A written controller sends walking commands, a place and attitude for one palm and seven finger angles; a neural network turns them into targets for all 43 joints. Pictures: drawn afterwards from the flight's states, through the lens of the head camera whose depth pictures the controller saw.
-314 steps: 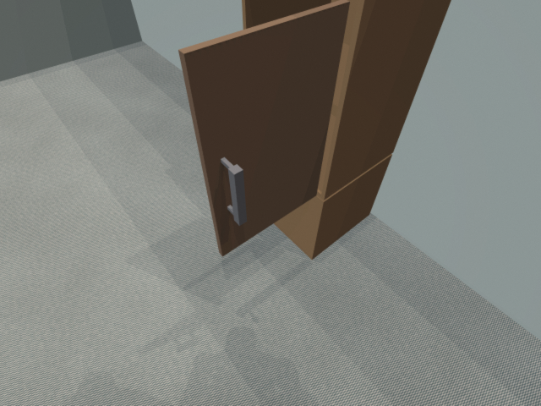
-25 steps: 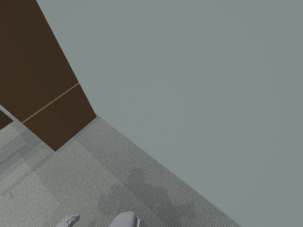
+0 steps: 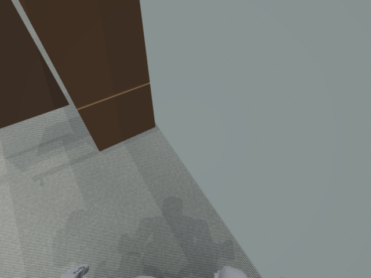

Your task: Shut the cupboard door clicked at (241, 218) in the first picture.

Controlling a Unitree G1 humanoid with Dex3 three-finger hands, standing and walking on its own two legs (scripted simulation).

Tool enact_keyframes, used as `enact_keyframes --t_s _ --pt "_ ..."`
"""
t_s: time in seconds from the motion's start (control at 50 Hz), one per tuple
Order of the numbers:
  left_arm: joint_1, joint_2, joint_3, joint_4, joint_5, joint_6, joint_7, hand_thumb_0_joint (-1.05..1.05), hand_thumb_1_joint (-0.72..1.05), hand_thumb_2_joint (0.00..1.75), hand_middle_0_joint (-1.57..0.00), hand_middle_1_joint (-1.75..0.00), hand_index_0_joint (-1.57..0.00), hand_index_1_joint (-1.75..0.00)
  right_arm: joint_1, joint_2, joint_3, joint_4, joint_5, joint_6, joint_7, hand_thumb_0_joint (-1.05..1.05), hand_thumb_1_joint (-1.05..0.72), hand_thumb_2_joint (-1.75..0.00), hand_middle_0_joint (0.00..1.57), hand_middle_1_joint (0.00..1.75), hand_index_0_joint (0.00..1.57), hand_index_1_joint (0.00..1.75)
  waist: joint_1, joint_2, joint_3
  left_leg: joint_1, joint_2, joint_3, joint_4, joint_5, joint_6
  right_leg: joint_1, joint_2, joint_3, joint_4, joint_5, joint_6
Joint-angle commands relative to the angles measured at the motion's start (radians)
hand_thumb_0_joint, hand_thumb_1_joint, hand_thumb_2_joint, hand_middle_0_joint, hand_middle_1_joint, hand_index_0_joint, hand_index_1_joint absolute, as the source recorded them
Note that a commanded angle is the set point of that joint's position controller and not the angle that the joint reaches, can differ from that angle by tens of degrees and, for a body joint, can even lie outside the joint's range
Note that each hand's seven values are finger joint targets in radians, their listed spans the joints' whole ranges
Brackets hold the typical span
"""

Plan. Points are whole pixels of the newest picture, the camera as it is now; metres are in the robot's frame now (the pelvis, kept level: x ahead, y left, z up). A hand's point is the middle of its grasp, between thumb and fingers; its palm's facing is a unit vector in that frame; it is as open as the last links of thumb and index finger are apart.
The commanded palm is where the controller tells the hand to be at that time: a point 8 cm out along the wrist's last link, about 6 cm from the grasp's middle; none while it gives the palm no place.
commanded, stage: turn to face it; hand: left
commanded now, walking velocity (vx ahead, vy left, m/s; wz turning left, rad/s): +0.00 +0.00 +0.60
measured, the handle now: out of the picture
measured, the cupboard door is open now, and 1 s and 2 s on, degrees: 89 89 89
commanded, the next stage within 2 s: take the last steps up to it in 0.92 s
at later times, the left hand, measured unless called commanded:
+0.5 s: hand out of the picture +0.00 +0.19 -0.19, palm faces +0.33 -0.91 -0.23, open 7.4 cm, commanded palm none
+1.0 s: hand out of the picture -0.01 +0.12 -0.15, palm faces +0.51 -0.83 -0.24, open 7.4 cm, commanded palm none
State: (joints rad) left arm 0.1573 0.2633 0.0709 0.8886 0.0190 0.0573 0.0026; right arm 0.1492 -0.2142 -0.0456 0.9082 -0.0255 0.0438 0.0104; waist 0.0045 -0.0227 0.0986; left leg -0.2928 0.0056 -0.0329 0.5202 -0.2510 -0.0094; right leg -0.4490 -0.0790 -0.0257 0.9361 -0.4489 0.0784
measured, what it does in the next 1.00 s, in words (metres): steps on the spot, turning left: right foot, then left foot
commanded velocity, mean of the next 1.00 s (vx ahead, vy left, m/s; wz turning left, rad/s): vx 0.00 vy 0.00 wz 0.44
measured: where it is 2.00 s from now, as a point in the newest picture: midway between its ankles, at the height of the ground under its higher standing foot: (156, 273)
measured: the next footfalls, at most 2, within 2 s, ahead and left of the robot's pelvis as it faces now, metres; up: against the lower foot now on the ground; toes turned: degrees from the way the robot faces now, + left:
right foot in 0.10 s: +0.05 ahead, -0.15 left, +0.00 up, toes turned +0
left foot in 0.42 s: +0.01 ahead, +0.10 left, +0.00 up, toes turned +22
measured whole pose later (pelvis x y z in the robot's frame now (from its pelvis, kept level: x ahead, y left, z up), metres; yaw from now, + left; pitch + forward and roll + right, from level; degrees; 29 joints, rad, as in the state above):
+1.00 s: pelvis +0.04 -0.07 +0.01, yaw +31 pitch +0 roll +3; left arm 0.24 0.18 0.03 0.93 0.03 0.00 0.01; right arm 0.12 -0.23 -0.06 0.97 -0.01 0.07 0.02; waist 0.01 -0.02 0.10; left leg -0.39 0.00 0.03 0.89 -0.47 -0.05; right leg -0.20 -0.09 -0.14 0.50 -0.30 -0.02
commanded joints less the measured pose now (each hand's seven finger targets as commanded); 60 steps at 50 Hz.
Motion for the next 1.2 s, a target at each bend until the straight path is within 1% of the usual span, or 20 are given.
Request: enact_keyframes --t_s 0.0,0.04,0.08,0.18,0.3,0.36,0.38,0.4,0.42,0.52,0.68,0.7,0.74,0.8,0.86,1.0,1.06,1.1,1.12,1.18 --pt "0.05 0.056 0.015 -0.079 -0.008 -0.035 0.006 0.0 0.9 0.9 -0.2 -0.3 -0.2 -0.3 -0.034 -0.229 -0.069 -0.075 -0.002 -0.012 -0.016 0.0 -0.9 -0.9 0.2 0.3 0.2 0.3 0.002 0.196 -0.135 0.009 0.188 -0.223 -0.11 0.282 0.142 0.17 0.064 -0.036 -0.247 0.056 -0.007" --pt "0.145 0.09 0.028 -0.06 -0.005 -0.051 0.011 0.0 0.9 0.9 -0.2 -0.3 -0.2 -0.3 -0.068 -0.197 -0.069 -0.093 0.008 -0.01 -0.012 0.0 -0.9 -0.9 0.2 0.3 0.2 0.3 0.053 0.117 -0.16 -0.119 0.115 -0.196 0.006 0.146 0.082 0.376 0.029 -0.012 -0.501 0.21 -0.019" --pt "0.162 0.236 0.047 -0.07 0.016 -0.061 0.023 0.0 0.9 0.9 -0.2 -0.3 -0.2 -0.3 -0.077 -0.122 -0.059 -0.135 0.014 -0.011 0.001 0.0 -0.9 -0.9 0.2 0.3 0.2 0.3 0.071 -0.3 -0.141 -0.317 -0.07 0.003 0.497 -0.389 -0.028 0.379 -0.42 0.407 -0.688 0.318 -0.212" --pt "-0.01 0.118 0.018 -0.108 0.011 -0.064 0.031 0.0 0.9 0.9 -0.2 -0.3 -0.2 -0.3 -0.042 -0.101 -0.051 -0.076 0.01 0.015 0.021 0.0 -0.9 -0.9 0.2 0.3 0.2 0.3 -0.023 -0.201 -0.094 -0.239 0.021 0.031 0.629 -0.207 -0.051 0.26 -0.242 0.042 -0.592 0.483 -0.189" --pt "0.116 0.17 0.04 -0.054 0.014 -0.063 0.028 0.0 0.9 0.9 -0.2 -0.3 -0.2 -0.3 -0.105 -0.071 -0.03 -0.085 0.018 -0.004 0.026 0.0 -0.9 -0.9 0.2 0.3 0.2 0.3 0.045 -0.179 -0.136 -0.13 -0.007 0.136 0.218 -0.214 -0.045 0.426 -0.276 -0.024 -0.482 0.73 -0.184" --pt "0.094 0.173 0.047 -0.056 0.001 -0.057 0.021 0.0 0.9 0.9 -0.2 -0.3 -0.2 -0.3 -0.018 -0.109 -0.037 -0.066 0.014 -0.013 0.021 0.0 -0.9 -0.9 0.2 0.3 0.2 0.3 -0.01 -0.145 -0.162 0.064 -0.01 0.141 -0.025 -0.014 -0.022 0.331 -0.262 -0.095 -0.354 0.661 -0.115" --pt "0.086 0.147 0.044 -0.07 -0.007 -0.052 0.017 0.0 0.9 0.9 -0.2 -0.3 -0.2 -0.3 0.041 -0.172 -0.053 -0.054 0.007 -0.021 0.019 0.0 -0.9 -0.9 0.2 0.3 0.2 0.3 -0.048 0.006 -0.202 0.237 0.083 0.03 -0.102 0.18 0.021 0.18 -0.221 -0.138 -0.2 0.504 -0.063" --pt "0.056 0.07 0.021 -0.11 -0.011 -0.048 0.008 0.0 0.9 0.9 -0.2 -0.3 -0.2 -0.3 0.112 -0.283 -0.083 -0.048 -0.002 -0.023 0.013 0.0 -0.9 -0.9 0.2 0.3 0.2 0.3 -0.087 0.322 -0.22 0.365 0.358 -0.337 -0.123 0.55 0.164 -0.097 -0.072 -0.165 0.026 -0.105 0.012" --pt "-0.014 0.072 0.009 -0.145 -0.001 -0.039 0.014 0.0 0.9 0.9 -0.2 -0.3 -0.2 -0.3 0.177 -0.317 -0.084 -0.026 -0.001 -0.016 0.003 0.0 -0.9 -0.9 0.2 0.3 0.2 0.3 -0.114 0.258 -0.214 0.316 0.44 -0.38 -0.128 0.627 0.26 -0.14 -0.048 -0.052 0.139 -0.25 -0.005" --pt "0.005 0.063 0.017 -0.067 -0.003 -0.024 0.008 0.0 0.9 0.9 -0.2 -0.3 -0.2 -0.3 0.015 -0.206 -0.05 -0.063 -0.003 -0.03 -0.028 0.0 -0.9 -0.9 0.2 0.3 0.2 0.3 -0.021 0.196 -0.161 0.166 0.245 -0.174 -0.145 0.479 0.176 -0.089 -0.029 0.024 0.177 -0.009 0.001" --pt "0.103 0.044 0.01 -0.043 -0.008 -0.041 0.007 0.0 0.9 0.9 -0.2 -0.3 -0.2 -0.3 -0.036 -0.209 -0.057 -0.067 0.001 -0.013 -0.019 0.0 -0.9 -0.9 0.2 0.3 0.2 0.3 0.019 0.186 -0.155 0.009 0.177 -0.187 -0.073 0.306 0.131 0.251 0.067 -0.054 -0.352 0.142 -0.017" --pt "0.143 0.068 0.016 -0.035 -0.005 -0.05 0.009 0.0 0.9 0.9 -0.2 -0.3 -0.2 -0.3 -0.047 -0.19 -0.055 -0.073 0.007 -0.013 -0.016 0.0 -0.9 -0.9 0.2 0.3 0.2 0.3 0.04 0.137 -0.158 -0.054 0.135 -0.166 -0.016 0.223 0.093 0.349 0.044 -0.033 -0.477 0.232 -0.025" --pt "0.17 0.215 0.04 -0.037 0.017 -0.064 0.021 0.0 0.9 0.9 -0.2 -0.3 -0.2 -0.3 -0.055 -0.096 -0.042 -0.111 0.018 -0.012 -0.005 0.0 -0.9 -0.9 0.2 0.3 0.2 0.3 0.059 -0.291 -0.135 -0.272 -0.077 0.024 0.419 -0.36 -0.022 0.394 -0.381 0.39 -0.673 0.389 -0.206" --pt "0.054 0.123 0.022 -0.057 0.007 -0.065 0.031 0.0 0.9 0.9 -0.2 -0.3 -0.2 -0.3 -0.048 -0.123 -0.053 -0.06 0.012 0.008 -0.001 0.0 -0.9 -0.9 0.2 0.3 0.2 0.3 0.006 -0.197 -0.082 -0.266 0.006 -0.042 0.701 -0.25 -0.022 0.275 -0.29 0.236 -0.632 0.439 -0.24" --pt "0.07 0.098 0.012 -0.048 0.009 -0.075 0.03 0.0 0.9 0.9 -0.2 -0.3 -0.2 -0.3 -0.053 -0.076 -0.033 -0.034 0.013 0.005 0.007 0.0 -0.9 -0.9 0.2 0.3 0.2 0.3 0.008 -0.18 -0.095 -0.218 -0.003 0.023 0.545 -0.21 -0.041 0.333 -0.213 0.073 -0.579 0.663 -0.203" --pt "0.148 0.125 0.023 0.029 0.011 -0.074 0.031 0.0 0.9 0.9 -0.2 -0.3 -0.2 -0.3 -0.056 -0.041 -0.013 0.0 0.02 -0.015 -0.001 0.0 -0.9 -0.9 0.2 0.3 0.2 0.3 0.03 -0.177 -0.134 -0.056 -0.022 0.095 0.124 -0.162 -0.031 0.421 -0.227 0.046 -0.503 0.787 -0.208" --pt "0.116 0.11 0.027 0.032 -0.009 -0.071 0.021 0.0 0.9 0.9 -0.2 -0.3 -0.2 -0.3 0.04 -0.094 -0.013 0.038 0.008 -0.038 -0.004 0.0 -0.9 -0.9 0.2 0.3 0.2 0.3 -0.019 -0.067 -0.158 0.193 0.016 0.072 -0.132 0.055 0.003 0.265 -0.195 -0.012 -0.408 0.473 -0.122" --pt "0.073 0.025 0.006 -0.019 -0.005 -0.062 0.004 0.0 0.9 0.9 -0.2 -0.3 -0.2 -0.3 0.14 -0.239 -0.048 0.043 -0.01 -0.034 -0.011 0.0 -0.9 -0.9 0.2 0.3 0.2 0.3 -0.068 0.313 -0.141 0.332 0.353 -0.351 -0.219 0.154 0.212 -0.086 -0.001 -0.13 -0.054 -0.184 -0.042" --pt "-0.013 0.036 0.003 -0.038 0.006 -0.056 0.003 0.0 0.9 0.9 -0.2 -0.3 -0.2 -0.3 0.177 -0.228 -0.046 0.058 -0.01 -0.035 -0.023 0.0 -0.9 -0.9 0.2 0.3 0.2 0.3 -0.098 0.282 -0.112 0.291 0.351 -0.388 -0.256 0.058 0.262 -0.156 -0.001 -0.057 0.075 -0.198 -0.05" --pt "-0.022 0.03 0.011 -0.012 0.005 -0.061 -0.016 0.0 0.9 0.9 -0.2 -0.3 -0.2 -0.3 0.109 -0.157 -0.025 0.036 -0.004 -0.054 -0.036 0.0 -0.9 -0.9 0.2 0.3 0.2 0.3 -0.033 0.232 -0.051 0.195 0.262 -0.277 -0.28 -0.018 0.229 -0.177 -0.025 0.01 0.156 -0.029 -0.063"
